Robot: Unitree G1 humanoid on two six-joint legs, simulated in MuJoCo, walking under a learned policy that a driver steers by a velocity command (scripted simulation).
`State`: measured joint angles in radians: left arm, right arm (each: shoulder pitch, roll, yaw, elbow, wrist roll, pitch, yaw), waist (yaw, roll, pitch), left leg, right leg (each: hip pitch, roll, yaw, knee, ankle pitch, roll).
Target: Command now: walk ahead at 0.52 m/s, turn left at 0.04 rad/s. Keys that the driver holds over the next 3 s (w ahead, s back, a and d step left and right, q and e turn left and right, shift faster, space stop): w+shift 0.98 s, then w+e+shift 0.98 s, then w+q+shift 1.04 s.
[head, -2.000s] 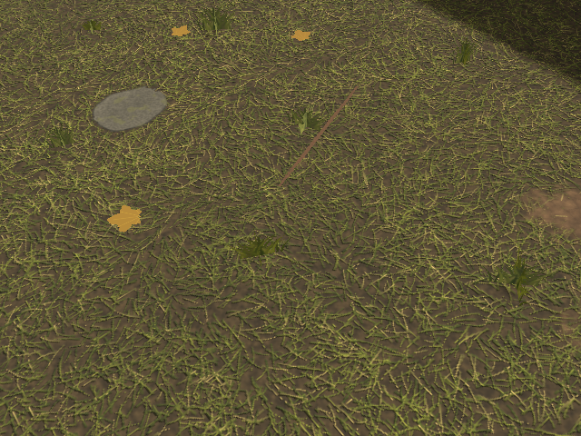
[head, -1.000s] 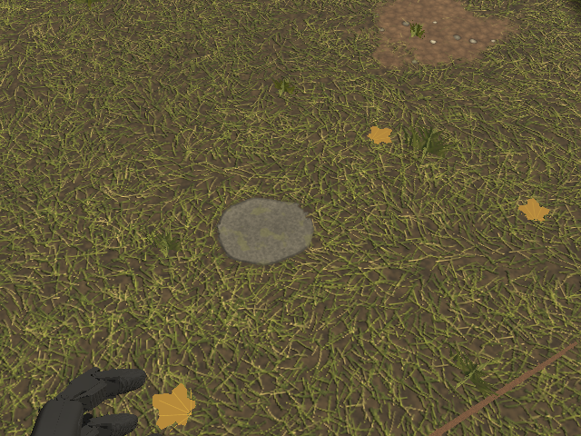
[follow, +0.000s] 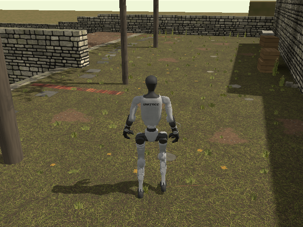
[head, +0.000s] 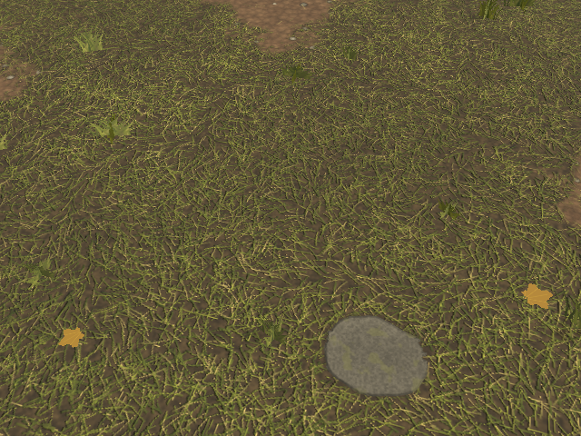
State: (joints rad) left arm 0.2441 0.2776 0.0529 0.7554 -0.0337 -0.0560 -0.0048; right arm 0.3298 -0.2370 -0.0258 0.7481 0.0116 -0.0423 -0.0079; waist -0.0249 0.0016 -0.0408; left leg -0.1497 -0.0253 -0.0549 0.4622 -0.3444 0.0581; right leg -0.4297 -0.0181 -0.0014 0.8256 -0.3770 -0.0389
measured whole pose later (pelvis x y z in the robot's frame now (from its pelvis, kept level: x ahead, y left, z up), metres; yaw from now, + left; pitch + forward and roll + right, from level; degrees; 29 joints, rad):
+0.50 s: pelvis +0.27 -0.09 +0.00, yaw +0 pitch +2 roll +0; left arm 0.55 0.21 0.00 0.86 -0.01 -0.10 -0.01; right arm 0.10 -0.25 -0.02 0.65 0.02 -0.09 0.04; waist 0.09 0.03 -0.03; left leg -0.86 0.11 0.00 0.84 0.14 0.03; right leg 0.12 0.05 -0.03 0.18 -0.34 -0.05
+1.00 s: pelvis +0.72 -0.08 +0.00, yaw -1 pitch +0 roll +3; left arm 0.05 0.27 0.00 0.68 -0.01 -0.11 -0.02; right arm 0.50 -0.24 -0.04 0.87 0.02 -0.12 0.02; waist -0.08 -0.04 0.01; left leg 0.08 -0.10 0.03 0.22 -0.30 0.05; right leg -0.81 -0.16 0.05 0.79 0.14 -0.02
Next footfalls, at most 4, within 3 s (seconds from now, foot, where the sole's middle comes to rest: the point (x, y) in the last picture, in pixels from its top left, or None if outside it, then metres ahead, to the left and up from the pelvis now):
0.16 right None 0.15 -0.17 -0.78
0.66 left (290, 396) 0.65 0.02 -0.78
1.16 right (363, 246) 1.12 -0.21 -0.78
1.60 left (328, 148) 1.58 -0.14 -0.78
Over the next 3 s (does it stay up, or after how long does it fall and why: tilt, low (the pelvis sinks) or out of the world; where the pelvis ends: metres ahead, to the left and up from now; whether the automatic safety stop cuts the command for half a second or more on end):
stays up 2.29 -0.97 -0.03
